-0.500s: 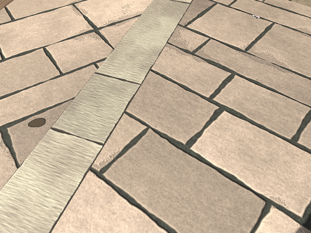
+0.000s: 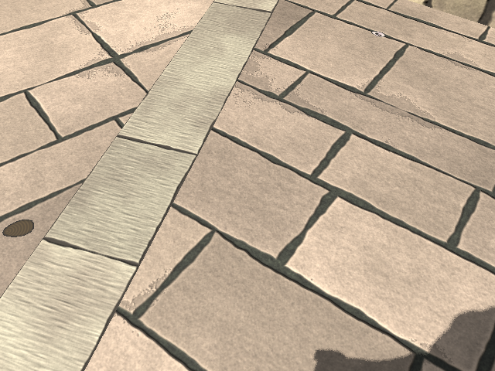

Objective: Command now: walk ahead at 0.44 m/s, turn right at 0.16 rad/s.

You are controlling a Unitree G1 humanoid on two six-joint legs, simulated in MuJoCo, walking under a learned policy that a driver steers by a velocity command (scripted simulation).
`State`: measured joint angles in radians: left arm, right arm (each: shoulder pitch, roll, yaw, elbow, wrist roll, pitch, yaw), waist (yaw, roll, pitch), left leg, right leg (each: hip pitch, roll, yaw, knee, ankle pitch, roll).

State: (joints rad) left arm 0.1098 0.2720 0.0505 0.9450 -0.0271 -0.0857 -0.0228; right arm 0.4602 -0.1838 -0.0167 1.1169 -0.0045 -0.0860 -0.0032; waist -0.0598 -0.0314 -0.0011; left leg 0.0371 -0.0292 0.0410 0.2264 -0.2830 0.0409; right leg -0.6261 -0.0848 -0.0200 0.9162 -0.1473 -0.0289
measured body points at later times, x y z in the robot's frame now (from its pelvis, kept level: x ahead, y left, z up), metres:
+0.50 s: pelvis +0.28 -0.07 +0.00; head +0.31 -0.08 +0.45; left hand +0.39 +0.18 -0.13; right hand +0.40 -0.37 -0.10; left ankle +0.48 +0.09 -0.68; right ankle +0.26 -0.13 -0.74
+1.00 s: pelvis +0.56 -0.11 +0.00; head +0.59 -0.12 +0.45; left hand +0.85 +0.04 -0.10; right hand +0.44 -0.37 -0.12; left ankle +0.58 +0.01 -0.74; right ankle +0.58 -0.31 -0.67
